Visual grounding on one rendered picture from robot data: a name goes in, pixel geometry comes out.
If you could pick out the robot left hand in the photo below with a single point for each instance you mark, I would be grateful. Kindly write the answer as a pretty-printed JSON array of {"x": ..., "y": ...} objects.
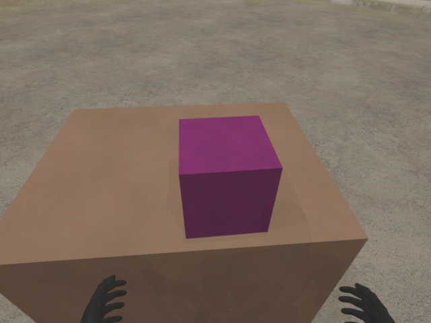
[{"x": 97, "y": 308}]

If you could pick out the pedestal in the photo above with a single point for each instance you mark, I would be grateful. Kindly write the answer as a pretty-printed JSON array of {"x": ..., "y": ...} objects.
[{"x": 105, "y": 200}]

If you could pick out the carton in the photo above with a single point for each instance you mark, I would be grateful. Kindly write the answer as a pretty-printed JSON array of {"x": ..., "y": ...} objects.
[{"x": 229, "y": 175}]

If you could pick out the robot right hand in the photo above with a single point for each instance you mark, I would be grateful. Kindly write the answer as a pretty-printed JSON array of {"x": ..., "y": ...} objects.
[{"x": 373, "y": 310}]

